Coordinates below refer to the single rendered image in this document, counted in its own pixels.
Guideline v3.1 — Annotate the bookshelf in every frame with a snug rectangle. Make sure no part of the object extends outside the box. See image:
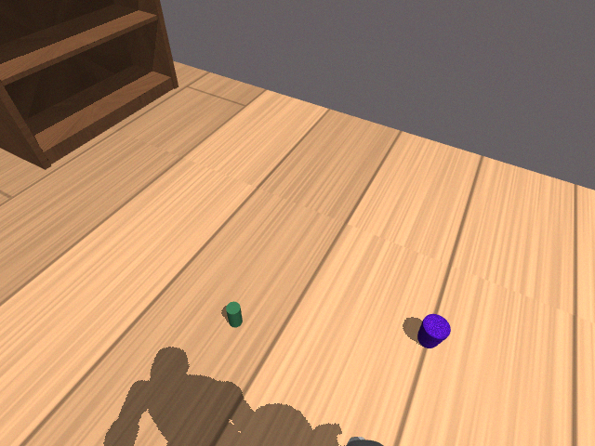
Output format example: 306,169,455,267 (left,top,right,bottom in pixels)
0,0,179,170

